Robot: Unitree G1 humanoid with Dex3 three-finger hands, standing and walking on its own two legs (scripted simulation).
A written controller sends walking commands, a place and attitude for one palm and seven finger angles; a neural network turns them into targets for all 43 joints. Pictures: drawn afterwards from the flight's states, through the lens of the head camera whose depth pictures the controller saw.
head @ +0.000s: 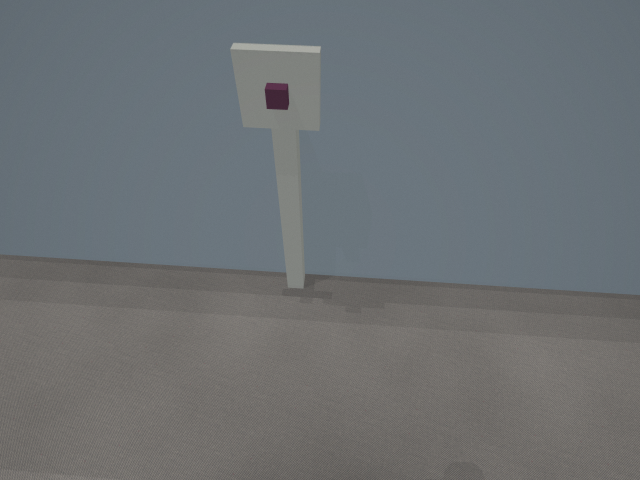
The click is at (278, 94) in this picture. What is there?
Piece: button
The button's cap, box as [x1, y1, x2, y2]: [265, 83, 288, 109]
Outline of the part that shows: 267,83 265,87 267,108 287,109 287,84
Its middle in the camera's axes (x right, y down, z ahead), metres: -0.09 -0.31 +0.83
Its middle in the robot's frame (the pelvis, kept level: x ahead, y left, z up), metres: +0.83 +0.14 +0.04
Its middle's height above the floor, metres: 0.82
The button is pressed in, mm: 0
